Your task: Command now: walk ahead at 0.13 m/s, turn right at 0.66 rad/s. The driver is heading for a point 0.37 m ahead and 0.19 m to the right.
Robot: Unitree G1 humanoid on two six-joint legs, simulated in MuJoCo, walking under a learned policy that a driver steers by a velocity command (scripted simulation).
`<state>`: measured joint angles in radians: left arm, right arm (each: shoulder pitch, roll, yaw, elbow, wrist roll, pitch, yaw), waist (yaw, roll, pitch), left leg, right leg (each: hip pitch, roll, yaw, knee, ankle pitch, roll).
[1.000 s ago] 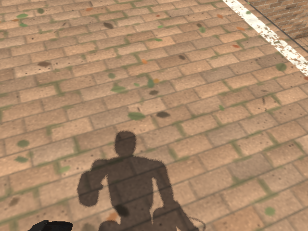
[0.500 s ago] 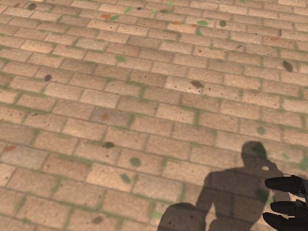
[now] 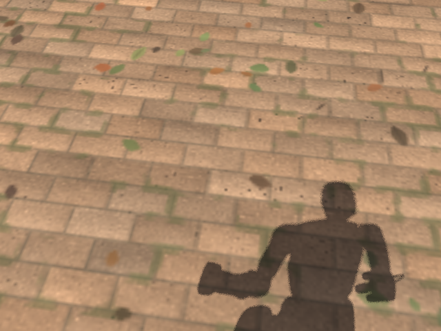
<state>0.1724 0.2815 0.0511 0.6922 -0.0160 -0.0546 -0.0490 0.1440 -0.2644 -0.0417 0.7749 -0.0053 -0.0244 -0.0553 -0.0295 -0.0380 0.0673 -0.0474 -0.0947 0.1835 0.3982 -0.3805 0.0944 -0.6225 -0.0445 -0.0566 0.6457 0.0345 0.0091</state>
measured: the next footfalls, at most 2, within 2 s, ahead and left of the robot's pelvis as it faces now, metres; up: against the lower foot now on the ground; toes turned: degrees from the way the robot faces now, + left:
right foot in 0.04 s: +0.21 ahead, -0.08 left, +0.00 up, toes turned -4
left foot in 0.50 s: +0.31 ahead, +0.10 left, +0.00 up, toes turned -39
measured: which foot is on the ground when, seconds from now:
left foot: down 0.00-0.06, up 0.08-0.48, down 0.50-0.96, up 0.98-1.00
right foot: up 0.00-0.02, down 0.04-0.50, up 0.52-0.94, down 0.96-1.00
